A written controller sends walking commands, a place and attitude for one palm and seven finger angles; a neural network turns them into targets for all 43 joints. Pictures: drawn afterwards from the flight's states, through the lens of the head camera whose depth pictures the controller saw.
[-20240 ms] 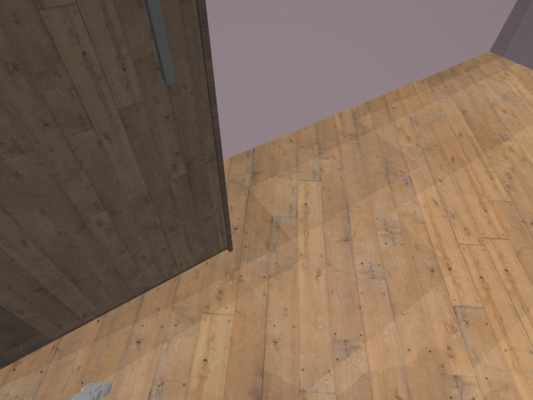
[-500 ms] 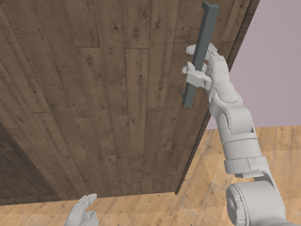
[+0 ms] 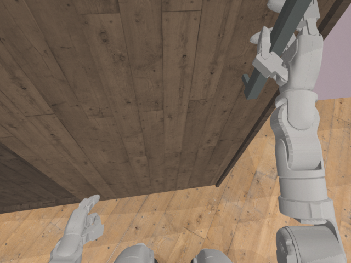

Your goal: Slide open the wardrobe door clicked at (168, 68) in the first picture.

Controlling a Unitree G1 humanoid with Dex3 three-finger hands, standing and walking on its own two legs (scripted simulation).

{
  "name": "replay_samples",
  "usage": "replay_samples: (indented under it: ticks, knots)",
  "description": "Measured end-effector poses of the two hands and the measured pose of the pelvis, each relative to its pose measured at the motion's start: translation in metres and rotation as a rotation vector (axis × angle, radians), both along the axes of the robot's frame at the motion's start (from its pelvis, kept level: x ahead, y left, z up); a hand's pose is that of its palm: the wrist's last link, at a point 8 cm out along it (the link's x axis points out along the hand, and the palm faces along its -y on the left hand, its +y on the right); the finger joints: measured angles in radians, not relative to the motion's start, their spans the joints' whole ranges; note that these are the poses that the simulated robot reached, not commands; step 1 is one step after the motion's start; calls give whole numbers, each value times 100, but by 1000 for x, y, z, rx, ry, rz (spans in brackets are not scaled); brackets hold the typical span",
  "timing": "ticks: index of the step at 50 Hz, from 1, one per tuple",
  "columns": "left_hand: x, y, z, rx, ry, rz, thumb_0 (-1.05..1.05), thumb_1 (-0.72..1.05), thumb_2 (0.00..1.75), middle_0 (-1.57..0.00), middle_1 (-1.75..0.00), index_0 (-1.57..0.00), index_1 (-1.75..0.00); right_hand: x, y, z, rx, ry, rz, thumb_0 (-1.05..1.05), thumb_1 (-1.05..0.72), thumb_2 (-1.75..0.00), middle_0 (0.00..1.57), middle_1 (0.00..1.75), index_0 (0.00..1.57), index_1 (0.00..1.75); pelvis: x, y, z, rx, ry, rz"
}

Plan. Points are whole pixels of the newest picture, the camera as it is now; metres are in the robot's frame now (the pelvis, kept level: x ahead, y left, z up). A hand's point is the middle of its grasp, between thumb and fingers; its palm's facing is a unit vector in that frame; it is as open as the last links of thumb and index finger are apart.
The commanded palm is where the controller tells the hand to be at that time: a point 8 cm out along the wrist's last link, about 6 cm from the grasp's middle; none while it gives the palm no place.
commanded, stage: step sideways, sliding the door along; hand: right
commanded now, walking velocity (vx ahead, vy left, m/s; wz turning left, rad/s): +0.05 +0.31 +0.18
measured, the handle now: (274, 30) +0.44 -0.17 +0.26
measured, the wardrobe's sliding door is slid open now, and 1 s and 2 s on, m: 0.01 0.20 0.55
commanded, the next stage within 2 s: none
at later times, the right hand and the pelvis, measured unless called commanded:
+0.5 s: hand (221, 55) +0.41 -0.08 +0.24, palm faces +0.36 +0.93 -0.08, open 6.9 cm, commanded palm +0.37 -0.05 +0.24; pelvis +0.07 +0.12 +0.00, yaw -2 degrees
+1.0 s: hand (142, 60) +0.40 +0.05 +0.24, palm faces +0.38 +0.92 -0.06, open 6.9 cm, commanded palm +0.35 +0.08 +0.23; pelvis +0.06 +0.23 +0.00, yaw +2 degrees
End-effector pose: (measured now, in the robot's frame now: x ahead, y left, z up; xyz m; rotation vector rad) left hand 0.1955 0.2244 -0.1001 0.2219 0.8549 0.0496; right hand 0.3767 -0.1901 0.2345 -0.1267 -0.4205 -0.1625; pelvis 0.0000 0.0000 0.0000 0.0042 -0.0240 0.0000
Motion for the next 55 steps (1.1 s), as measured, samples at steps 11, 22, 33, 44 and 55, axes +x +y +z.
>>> replay_samples:
  ticks: [11, 22, 33, 44, 55]
  knots:
    - [81, -5, 33, -120, -100, -163, 1, 91, 90, -20, -30, -20, -30, -1, 21, -1, -6, -25, -31, -6, -72, -85, 50, 145, 19, 122, 37, 57, 16, 69, -35, 13]
    - [121, 57, 15, -151, -162, -197, 1, 91, 90, -20, -30, -30, -35, -5, 58, -4, -17, -82, -210, -7, -69, -84, 59, 147, 16, 122, 71, 119, 2, 24, -15, -54]
    - [76, 125, 28, -65, -27, -103, 2, 91, 90, -20, -30, -23, -31, -8, 100, -6, 19, -105, -154, -6, -69, -81, 56, 152, 19, 118, 76, 151, 21, 83, -59, 13]
    - [106, 178, 12, -169, -187, -136, 2, 91, 90, -20, -30, -23, -31, -14, 161, -7, -27, -130, -257, -9, -68, -82, 62, 151, 18, 117, 80, 231, -8, 51, -95, 6]
    - [39, 251, 19, -48, -80, 33, 2, 91, 90, -19, -30, -23, -32, -20, 224, -8, 39, -127, -91, -5, -71, -77, 53, 153, 17, 116, 43, 248, 5, 34, -73, 64]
